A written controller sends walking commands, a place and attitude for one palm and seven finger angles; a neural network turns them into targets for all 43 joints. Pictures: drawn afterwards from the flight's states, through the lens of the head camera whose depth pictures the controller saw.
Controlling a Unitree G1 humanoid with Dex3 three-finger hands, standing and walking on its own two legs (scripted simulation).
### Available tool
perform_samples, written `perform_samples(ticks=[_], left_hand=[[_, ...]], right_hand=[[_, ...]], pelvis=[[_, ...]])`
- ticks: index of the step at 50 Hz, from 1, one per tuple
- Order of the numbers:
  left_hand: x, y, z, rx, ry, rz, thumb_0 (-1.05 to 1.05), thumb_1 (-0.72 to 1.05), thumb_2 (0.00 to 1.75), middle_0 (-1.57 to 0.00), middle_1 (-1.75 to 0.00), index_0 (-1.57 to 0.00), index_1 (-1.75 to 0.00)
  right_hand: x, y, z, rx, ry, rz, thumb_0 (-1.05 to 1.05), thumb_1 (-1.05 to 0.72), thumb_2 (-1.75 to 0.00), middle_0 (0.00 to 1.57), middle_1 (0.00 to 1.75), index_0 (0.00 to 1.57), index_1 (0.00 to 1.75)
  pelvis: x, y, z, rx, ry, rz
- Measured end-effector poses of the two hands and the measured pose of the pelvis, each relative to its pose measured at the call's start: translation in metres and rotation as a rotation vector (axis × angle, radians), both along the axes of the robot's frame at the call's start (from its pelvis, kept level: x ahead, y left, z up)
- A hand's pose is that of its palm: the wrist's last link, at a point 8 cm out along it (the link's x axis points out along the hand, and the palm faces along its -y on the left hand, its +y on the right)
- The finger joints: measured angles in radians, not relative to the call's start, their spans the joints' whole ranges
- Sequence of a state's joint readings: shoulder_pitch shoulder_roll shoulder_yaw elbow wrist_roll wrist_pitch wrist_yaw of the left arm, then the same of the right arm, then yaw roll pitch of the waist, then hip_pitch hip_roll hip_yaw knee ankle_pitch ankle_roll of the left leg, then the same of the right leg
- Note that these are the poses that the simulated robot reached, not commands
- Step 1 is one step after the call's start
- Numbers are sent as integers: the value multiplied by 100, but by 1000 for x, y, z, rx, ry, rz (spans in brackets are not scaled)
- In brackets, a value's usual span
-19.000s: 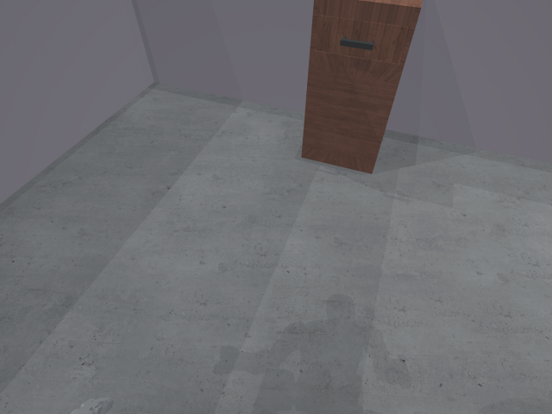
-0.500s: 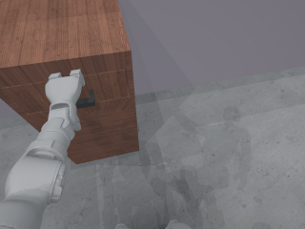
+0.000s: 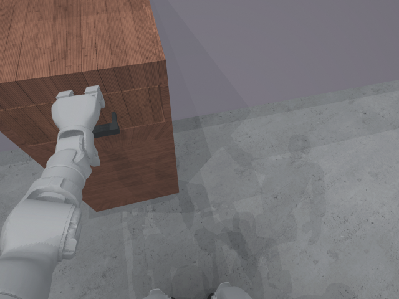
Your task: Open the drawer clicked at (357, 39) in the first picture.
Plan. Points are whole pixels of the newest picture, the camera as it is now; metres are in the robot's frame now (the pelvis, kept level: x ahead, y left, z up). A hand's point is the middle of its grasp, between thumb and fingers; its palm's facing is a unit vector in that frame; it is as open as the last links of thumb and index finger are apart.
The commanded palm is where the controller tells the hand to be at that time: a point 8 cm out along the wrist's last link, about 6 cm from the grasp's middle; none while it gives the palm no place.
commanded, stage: lower the fingers behind the handle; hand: left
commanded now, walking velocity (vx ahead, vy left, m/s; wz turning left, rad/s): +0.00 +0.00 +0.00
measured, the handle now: (90, 126) +0.54 +0.21 -0.05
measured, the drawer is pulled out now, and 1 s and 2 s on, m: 0.00 0.00 0.00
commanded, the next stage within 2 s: lift the fingers back up to retry in 1.56 s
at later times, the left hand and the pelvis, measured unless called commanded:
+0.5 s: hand (88, 128) +0.49 +0.20 +0.00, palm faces -0.01 -0.01 -1.00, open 13.6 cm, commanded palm +0.49 +0.23 +0.04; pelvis -0.03 +0.00 -0.02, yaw +0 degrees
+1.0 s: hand (90, 129) +0.50 +0.20 +0.00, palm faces +0.04 +0.01 -1.00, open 13.6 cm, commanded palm +0.49 +0.22 +0.00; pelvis -0.07 +0.02 -0.05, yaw +0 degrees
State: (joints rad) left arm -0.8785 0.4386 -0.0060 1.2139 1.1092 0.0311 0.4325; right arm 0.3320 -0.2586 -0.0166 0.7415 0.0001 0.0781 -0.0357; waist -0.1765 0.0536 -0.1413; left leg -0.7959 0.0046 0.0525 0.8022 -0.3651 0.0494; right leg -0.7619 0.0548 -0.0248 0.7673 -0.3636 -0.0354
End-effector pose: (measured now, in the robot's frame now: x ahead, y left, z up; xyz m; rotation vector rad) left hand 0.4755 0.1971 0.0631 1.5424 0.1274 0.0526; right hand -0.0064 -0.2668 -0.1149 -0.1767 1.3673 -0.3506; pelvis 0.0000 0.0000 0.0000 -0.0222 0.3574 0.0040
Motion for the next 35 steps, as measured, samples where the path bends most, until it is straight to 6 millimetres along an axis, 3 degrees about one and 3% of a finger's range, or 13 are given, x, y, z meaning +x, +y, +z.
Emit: perform_samples(ticks=[20,35], left_hand=[[-1,-1,-4,14,-31,12,0,-49,30,-39,-122,-35,-125],[-2,-3,-8,27,-66,22,0,-49,30,-37,-123,-33,-130]], right_hand=[[-13,-1,-4,-26,-3,27,0,-90,-89,21,30,21,30],[-46,8,-15,-46,10,32,0,-90,-89,21,30,21,30]], pelvis=[[-18,2,-11,-8,24,10],[-43,8,-29,-19,54,15]])
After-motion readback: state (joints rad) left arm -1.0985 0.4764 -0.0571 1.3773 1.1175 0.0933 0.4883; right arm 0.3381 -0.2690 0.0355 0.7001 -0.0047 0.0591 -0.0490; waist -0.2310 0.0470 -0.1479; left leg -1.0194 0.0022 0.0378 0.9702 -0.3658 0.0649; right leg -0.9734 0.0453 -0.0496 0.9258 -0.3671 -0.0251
